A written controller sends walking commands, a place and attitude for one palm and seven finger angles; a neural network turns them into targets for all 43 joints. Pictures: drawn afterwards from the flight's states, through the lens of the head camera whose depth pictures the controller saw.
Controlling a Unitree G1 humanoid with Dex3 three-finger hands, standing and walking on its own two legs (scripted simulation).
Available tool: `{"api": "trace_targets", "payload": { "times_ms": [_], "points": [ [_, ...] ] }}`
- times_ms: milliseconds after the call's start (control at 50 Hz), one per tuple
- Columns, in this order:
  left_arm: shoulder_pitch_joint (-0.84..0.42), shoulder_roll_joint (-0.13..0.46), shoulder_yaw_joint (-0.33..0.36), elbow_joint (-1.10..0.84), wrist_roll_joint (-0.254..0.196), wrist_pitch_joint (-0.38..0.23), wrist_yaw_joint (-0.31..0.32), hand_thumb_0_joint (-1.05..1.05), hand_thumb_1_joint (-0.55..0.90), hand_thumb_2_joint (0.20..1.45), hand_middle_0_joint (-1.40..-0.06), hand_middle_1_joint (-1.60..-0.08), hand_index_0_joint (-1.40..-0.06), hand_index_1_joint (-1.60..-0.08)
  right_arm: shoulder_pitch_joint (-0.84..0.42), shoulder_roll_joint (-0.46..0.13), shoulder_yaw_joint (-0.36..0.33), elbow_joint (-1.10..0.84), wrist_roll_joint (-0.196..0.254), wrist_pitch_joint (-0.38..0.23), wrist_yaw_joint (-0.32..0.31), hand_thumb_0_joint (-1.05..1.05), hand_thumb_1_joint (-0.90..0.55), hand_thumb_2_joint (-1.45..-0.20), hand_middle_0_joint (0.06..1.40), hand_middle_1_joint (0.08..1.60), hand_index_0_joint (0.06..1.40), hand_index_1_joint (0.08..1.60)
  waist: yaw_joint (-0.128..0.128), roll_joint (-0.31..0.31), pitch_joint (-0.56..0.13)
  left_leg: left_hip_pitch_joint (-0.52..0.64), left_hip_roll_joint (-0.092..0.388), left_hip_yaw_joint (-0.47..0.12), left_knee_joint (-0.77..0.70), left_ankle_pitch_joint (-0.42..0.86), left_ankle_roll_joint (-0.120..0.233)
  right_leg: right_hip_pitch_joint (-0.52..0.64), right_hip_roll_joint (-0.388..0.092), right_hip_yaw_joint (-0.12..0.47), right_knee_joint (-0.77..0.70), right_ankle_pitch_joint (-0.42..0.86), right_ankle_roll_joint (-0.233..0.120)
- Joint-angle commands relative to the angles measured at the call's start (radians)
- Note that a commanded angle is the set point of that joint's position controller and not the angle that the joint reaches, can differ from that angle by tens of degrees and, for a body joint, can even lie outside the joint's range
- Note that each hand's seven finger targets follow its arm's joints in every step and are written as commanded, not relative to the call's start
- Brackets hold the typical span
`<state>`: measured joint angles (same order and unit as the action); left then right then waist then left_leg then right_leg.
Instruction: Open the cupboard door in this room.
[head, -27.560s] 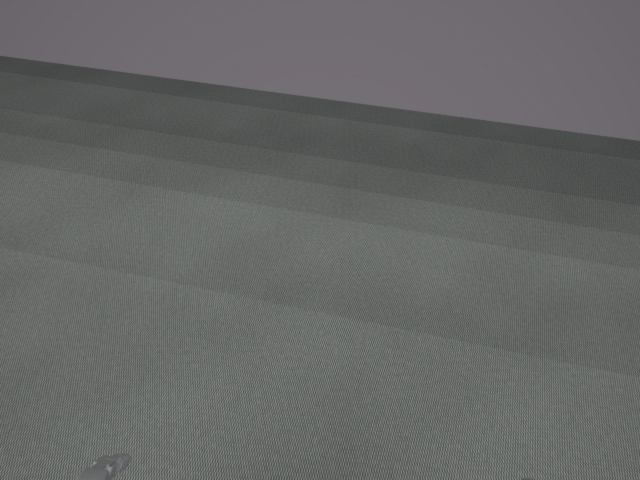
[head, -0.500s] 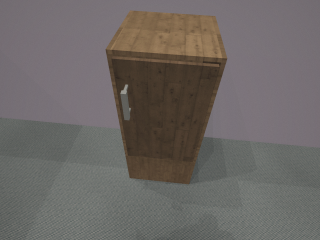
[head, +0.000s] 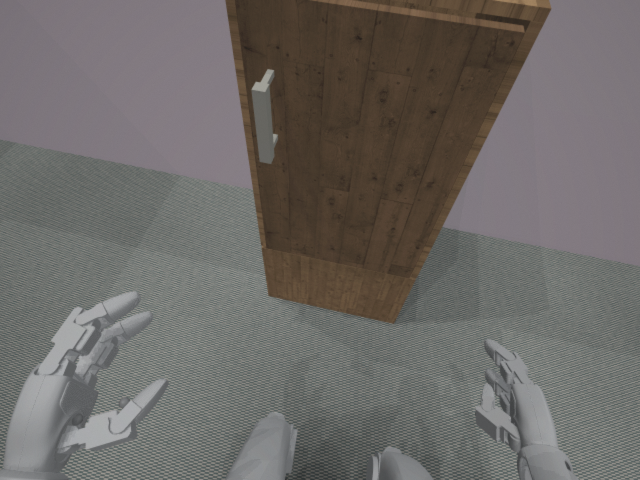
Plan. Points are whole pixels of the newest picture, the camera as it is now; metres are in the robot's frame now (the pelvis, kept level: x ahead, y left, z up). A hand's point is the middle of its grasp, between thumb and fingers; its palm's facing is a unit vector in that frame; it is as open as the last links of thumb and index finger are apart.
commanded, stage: raise the hand with hooked fingers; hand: left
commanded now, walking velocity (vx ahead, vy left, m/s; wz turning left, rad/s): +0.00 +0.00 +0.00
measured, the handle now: (267, 118) +0.60 +0.17 +0.08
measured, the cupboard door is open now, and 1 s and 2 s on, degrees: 0 0 0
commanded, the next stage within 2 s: move the hooked fingers beside the handle in 1.48 s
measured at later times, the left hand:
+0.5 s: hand (135, 341) +0.24 +0.25 +0.04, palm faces -0.12 -0.99 -0.05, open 12.7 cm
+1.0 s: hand (90, 269) +0.30 +0.31 +0.09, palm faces -0.05 -1.00 -0.08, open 13.9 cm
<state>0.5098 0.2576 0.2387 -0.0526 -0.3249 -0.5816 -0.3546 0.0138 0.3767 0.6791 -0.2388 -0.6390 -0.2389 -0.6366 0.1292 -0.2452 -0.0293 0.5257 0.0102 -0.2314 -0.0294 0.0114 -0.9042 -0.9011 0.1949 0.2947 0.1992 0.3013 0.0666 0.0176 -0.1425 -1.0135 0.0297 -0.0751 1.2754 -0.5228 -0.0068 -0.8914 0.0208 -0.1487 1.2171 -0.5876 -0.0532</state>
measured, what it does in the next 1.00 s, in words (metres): stands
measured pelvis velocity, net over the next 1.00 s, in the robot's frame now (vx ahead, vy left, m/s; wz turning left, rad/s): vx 0.01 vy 0.04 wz -0.03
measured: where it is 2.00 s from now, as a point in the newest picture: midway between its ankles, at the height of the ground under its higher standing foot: outside the picture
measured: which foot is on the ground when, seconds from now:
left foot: down 0.00-1.00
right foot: down 0.00-1.00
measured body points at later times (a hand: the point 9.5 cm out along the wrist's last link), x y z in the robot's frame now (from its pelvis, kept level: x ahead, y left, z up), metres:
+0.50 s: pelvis +0.01 +0.02 +0.01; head +0.09 +0.04 +0.46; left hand +0.24 +0.30 +0.05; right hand +0.16 -0.25 -0.06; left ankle +0.05 +0.12 -0.63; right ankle +0.01 -0.09 -0.63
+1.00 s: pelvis +0.01 +0.04 +0.03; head +0.08 +0.06 +0.47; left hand +0.29 +0.36 +0.09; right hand +0.16 -0.21 -0.05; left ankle +0.05 +0.12 -0.63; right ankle +0.01 -0.09 -0.63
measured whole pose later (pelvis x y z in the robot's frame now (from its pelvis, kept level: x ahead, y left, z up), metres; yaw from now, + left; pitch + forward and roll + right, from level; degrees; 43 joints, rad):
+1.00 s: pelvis +0.01 +0.04 +0.03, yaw -2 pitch +16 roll -4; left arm 0.01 0.45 0.43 0.35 -0.37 -0.34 -0.54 -0.01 -0.50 0.31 -0.31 -1.20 -0.31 -1.20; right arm 0.27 -0.26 0.05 0.53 0.04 -0.19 -0.05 0.01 -0.90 -0.90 0.20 0.30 0.21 0.30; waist -0.02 0.01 -0.12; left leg -0.93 0.02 0.00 1.12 -0.46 0.05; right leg -0.83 0.01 -0.08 1.05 -0.50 0.00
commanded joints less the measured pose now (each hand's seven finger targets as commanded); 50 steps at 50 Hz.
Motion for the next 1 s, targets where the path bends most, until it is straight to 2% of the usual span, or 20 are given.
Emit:
{"api": "trace_targets", "payload": {
  "times_ms": [0, 20, 60, 120, 160, 220, 260, 320, 360, 400, 420, 460, 520, 620, 700, 800, 820, 840, 880, 980],
  "points": [
    [-0.193, 0.126, -0.032, -0.044, 0.010, 0.057, -0.130, 0.000, 0.153, 0.580, -0.253, -0.780, -0.253, -0.780, 0.058, -0.151, -0.045, -0.102, 0.029, -0.053, -0.036, 0.000, -0.900, -0.900, 0.200, 0.300, 0.200, 0.300, -0.150, -0.028, -0.148, 0.137, -0.013, 0.016, -0.135, 0.143, 0.052, -0.013, 0.017, 0.176, -0.261, 0.116, 0.036],
    [-0.164, 0.152, 0.015, 0.034, -0.006, 0.121, -0.153, 0.000, 0.130, 0.570, -0.255, -0.795, -0.255, -0.795, 0.045, -0.152, -0.045, -0.107, 0.037, -0.049, -0.040, 0.000, -0.900, -0.900, 0.200, 0.300, 0.200, 0.300, -0.119, -0.046, -0.167, 0.127, -0.019, 0.021, -0.137, 0.165, 0.052, 0.026, 0.018, 0.184, -0.263, 0.133, 0.035],
    [-0.115, 0.222, 0.119, -0.023, -0.029, 0.217, -0.166, 0.000, 0.083, 0.550, -0.258, -0.825, -0.258, -0.825, 0.029, -0.147, -0.049, -0.149, 0.046, -0.032, -0.042, 0.000, -0.900, -0.900, 0.200, 0.300, 0.200, 0.300, -0.056, -0.039, -0.304, 0.168, -0.029, 0.040, -0.173, 0.239, 0.051, 0.172, -0.004, 0.192, -0.273, 0.215, 0.042],
    [-0.077, 0.280, 0.262, -0.114, -0.084, 0.272, -0.105, 0.000, 0.013, 0.520, -0.263, -0.870, -0.263, -0.870, 0.003, -0.110, -0.045, -0.181, 0.037, -0.008, -0.044, 0.000, -0.900, -0.900, 0.200, 0.300, 0.200, 0.300, 0.019, -0.037, -0.425, 0.223, -0.031, 0.034, -0.200, 0.372, 0.044, 0.312, -0.005, 0.166, -0.231, 0.398, 0.045],
    [-0.049, 0.226, 0.264, -0.188, -0.101, 0.235, -0.037, 0.000, -0.033, 0.500, -0.267, -0.900, -0.267, -0.900, 0.013, -0.077, -0.045, -0.173, 0.034, -0.009, -0.039, 0.000, -0.900, -0.900, 0.200, 0.300, 0.200, 0.300, 0.018, -0.008, -0.407, 0.272, -0.026, 0.037, -0.235, 0.406, 0.036, 0.295, -0.003, 0.131, -0.228, 0.450, 0.045],
    [-0.092, 0.165, 0.199, -0.161, -0.070, 0.160, 0.024, 0.000, -0.103, 0.470, -0.272, -0.945, -0.272, -0.945, 0.024, -0.079, -0.045, -0.130, 0.026, -0.012, -0.032, 0.000, -0.900, -0.900, 0.200, 0.300, 0.200, 0.300, -0.025, -0.001, -0.288, 0.265, -0.020, 0.032, -0.240, 0.382, 0.031, 0.178, 0.010, 0.100, -0.216, 0.394, 0.037],
    [-0.137, 0.152, 0.150, -0.068, -0.035, 0.122, 0.014, 0.000, -0.150, 0.450, -0.275, -0.975, -0.275, -0.975, 0.048, -0.101, -0.048, -0.101, 0.022, -0.012, -0.026, 0.000, -0.900, -0.900, 0.200, 0.300, 0.200, 0.300, -0.079, 0.001, -0.208, 0.229, -0.018, 0.030, -0.225, 0.307, 0.030, 0.082, 0.008, 0.100, -0.220, 0.307, 0.043],
    [-0.212, 0.150, 0.081, 0.033, -0.017, 0.108, -0.061, 0.000, -0.220, 0.420, -0.280, -1.020, -0.280, -1.020, 0.076, -0.143, -0.045, -0.102, 0.030, -0.020, -0.027, 0.000, -0.900, -0.900, 0.200, 0.300, 0.200, 0.300, -0.120, -0.007, -0.131, 0.187, -0.020, 0.021, -0.226, 0.204, 0.037, 0.006, 0.011, 0.109, -0.243, 0.172, 0.035],
    [-0.248, 0.205, 0.106, 0.030, -0.037, 0.112, -0.114, 0.000, -0.267, 0.400, -0.283, -1.050, -0.283, -1.050, 0.089, -0.164, -0.045, -0.119, 0.040, -0.030, -0.034, 0.000, -0.900, -0.900, 0.200, 0.300, 0.200, 0.300, -0.112, 0.017, -0.172, 0.209, -0.022, 0.023, -0.245, 0.168, 0.040, 0.031, 0.005, 0.127, -0.273, 0.123, 0.034],
    [-0.286, 0.275, 0.160, -0.021, -0.059, 0.115, -0.144, 0.000, -0.313, 0.380, -0.287, -1.080, -0.287, -1.080, 0.099, -0.173, -0.042, -0.133, 0.043, -0.040, -0.043, 0.000, -0.900, -0.900, 0.200, 0.300, 0.200, 0.300, -0.095, 0.041, -0.251, 0.264, -0.022, 0.021, -0.262, 0.207, 0.046, 0.086, 0.004, 0.129, -0.278, 0.161, 0.030],
    [-0.315, 0.327, 0.206, -0.050, -0.073, 0.113, -0.147, 0.000, -0.337, 0.370, -0.288, -1.095, -0.288, -1.095, 0.100, -0.176, -0.041, -0.133, 0.040, -0.044, -0.046, 0.000, -0.900, -0.900, 0.200, 0.300, 0.200, 0.300, -0.081, 0.071, -0.283, 0.278, -0.021, 0.022, -0.254, 0.241, 0.046, 0.106, 0.009, 0.134, -0.267, 0.192, 0.025],
    [-0.319, 0.351, 0.249, -0.103, -0.090, 0.100, -0.134, 0.000, -0.383, 0.350, -0.292, -1.125, -0.292, -1.125, 0.099, -0.165, -0.036, -0.139, 0.039, -0.047, -0.046, 0.000, -0.900, -0.900, 0.200, 0.300, 0.200, 0.300, -0.056, 0.116, -0.328, 0.341, -0.018, 0.019, -0.280, 0.294, 0.041, 0.132, 0.011, 0.116, -0.256, 0.236, 0.020],
    [-0.309, 0.342, 0.279, -0.070, -0.101, 0.096, -0.087, 0.000, -0.453, 0.320, -0.297, -1.170, -0.297, -1.170, 0.095, -0.157, -0.031, -0.131, 0.034, -0.041, -0.038, 0.000, -0.900, -0.900, 0.200, 0.300, 0.200, 0.300, -0.043, 0.143, -0.283, 0.362, -0.015, 0.006, -0.307, 0.301, 0.029, 0.113, 0.025, 0.085, -0.248, 0.232, 0.013],
    [-0.343, 0.265, 0.187, 0.122, -0.063, 0.186, -0.098, 0.000, -0.500, 0.300, -0.300, -1.200, -0.300, -1.200, 0.114, -0.177, -0.024, -0.139, 0.040, -0.014, -0.027, 0.000, -0.900, -0.900, 0.200, 0.300, 0.200, 0.300, -0.087, 0.116, -0.154, 0.328, -0.012, -0.010, -0.352, 0.195, 0.020, 0.052, 0.023, 0.062, -0.275, 0.184, 0.020],
    [-0.458, 0.315, 0.178, 0.160, -0.046, 0.247, -0.153, 0.000, -0.500, 0.300, -0.300, -1.200, -0.300, -1.200, 0.127, -0.199, -0.019, -0.165, 0.045, -0.004, -0.035, 0.000, -0.900, -0.900, 0.200, 0.300, 0.200, 0.300, -0.105, 0.081, -0.152, 0.326, -0.016, -0.009, -0.368, 0.143, 0.030, 0.057, 0.021, 0.072, -0.308, 0.163, 0.025],
    [-0.612, 0.410, 0.272, 0.101, -0.073, 0.169, -0.162, 0.000, -0.500, 0.300, -0.300, -1.200, -0.300, -1.200, 0.128, -0.193, -0.012, -0.154, 0.034, -0.018, -0.046, 0.000, -0.900, -0.900, 0.200, 0.300, 0.200, 0.300, -0.088, 0.095, -0.254, 0.409, -0.012, -0.028, -0.366, 0.198, 0.022, 0.069, 0.027, 0.073, -0.285, 0.178, 0.015],
    [-0.633, 0.437, 0.299, 0.099, -0.079, 0.150, -0.160, 0.000, -0.500, 0.300, -0.300, -1.200, -0.300, -1.200, 0.126, -0.194, -0.010, -0.146, 0.029, -0.022, -0.047, 0.000, -0.900, -0.900, 0.200, 0.300, 0.200, 0.300, -0.077, 0.138, -0.261, 0.415, -0.013, -0.026, -0.355, 0.225, 0.018, 0.066, 0.030, 0.076, -0.273, 0.189, 0.008],
    [-0.631, 0.434, 0.299, 0.110, -0.076, 0.139, -0.162, 0.000, -0.500, 0.300, -0.300, -1.200, -0.300, -1.200, 0.133, -0.192, -0.008, -0.139, 0.029, -0.022, -0.045, 0.000, -0.900, -0.900, 0.200, 0.300, 0.200, 0.300, -0.079, 0.136, -0.285, 0.445, -0.008, -0.030, -0.362, 0.241, 0.013, 0.062, 0.029, 0.073, -0.273, 0.192, 0.009],
    [-0.628, 0.428, 0.294, 0.160, -0.074, 0.137, -0.167, 0.000, -0.500, 0.300, -0.300, -1.200, -0.300, -1.200, 0.133, -0.195, -0.009, -0.130, 0.032, -0.020, -0.043, 0.000, -0.900, -0.900, 0.200, 0.300, 0.200, 0.300, -0.080, 0.149, -0.266, 0.453, -0.005, -0.037, -0.372, 0.237, 0.008, 0.047, 0.025, 0.071, -0.272, 0.191, 0.012],
    [-0.614, 0.417, 0.267, 0.316, -0.067, 0.240, -0.224, 0.000, -0.500, 0.300, -0.300, -1.200, -0.300, -1.200, 0.149, -0.209, -0.012, -0.136, 0.042, 0.002, -0.043, 0.000, -0.900, -0.900, 0.200, 0.300, 0.200, 0.300, -0.082, 0.101, -0.238, 0.409, -0.010, -0.020, -0.385, 0.245, 0.019, 0.081, 0.021, 0.069, -0.300, 0.213, 0.018]
  ]
}}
